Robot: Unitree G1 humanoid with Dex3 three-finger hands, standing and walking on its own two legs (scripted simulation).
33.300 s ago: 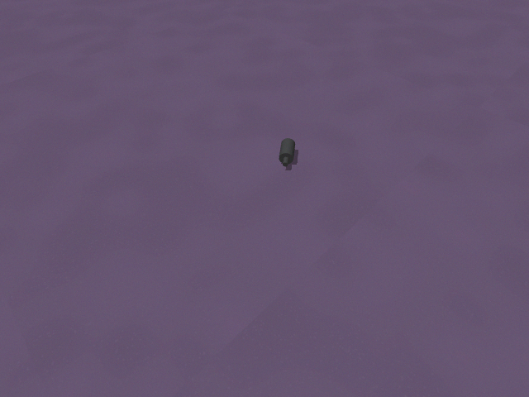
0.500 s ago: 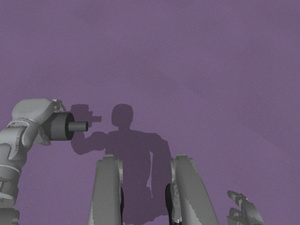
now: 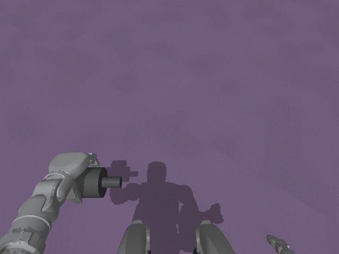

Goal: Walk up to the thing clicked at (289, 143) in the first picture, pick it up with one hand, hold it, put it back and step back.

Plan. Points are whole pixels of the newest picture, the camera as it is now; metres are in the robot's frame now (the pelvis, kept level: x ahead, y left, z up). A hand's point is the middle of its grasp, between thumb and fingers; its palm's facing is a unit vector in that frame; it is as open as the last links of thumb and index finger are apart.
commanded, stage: lift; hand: left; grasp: from above
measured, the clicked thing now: (88, 182) +0.33 +0.24 -0.10
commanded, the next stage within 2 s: hold in 0.40 s
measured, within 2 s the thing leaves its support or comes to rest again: neither
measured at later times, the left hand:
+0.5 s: hand (75, 159) +0.34 +0.23 +0.01, palm faces -0.48 -0.06 -0.88, open 10.6 cm
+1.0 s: hand (73, 147) +0.36 +0.23 +0.05, palm faces -0.48 -0.04 -0.88, open 10.5 cm
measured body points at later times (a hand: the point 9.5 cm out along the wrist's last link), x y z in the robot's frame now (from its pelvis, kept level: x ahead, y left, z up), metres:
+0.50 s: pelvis +0.04 +0.00 +0.07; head +0.08 -0.01 +0.52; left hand +0.37 +0.23 +0.06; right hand +0.14 -0.26 -0.05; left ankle +0.07 +0.12 -0.63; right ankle +0.06 -0.14 -0.63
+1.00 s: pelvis +0.06 +0.00 +0.09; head +0.08 -0.01 +0.54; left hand +0.38 +0.23 +0.10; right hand +0.18 -0.26 -0.02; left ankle +0.07 +0.12 -0.63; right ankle +0.06 -0.14 -0.63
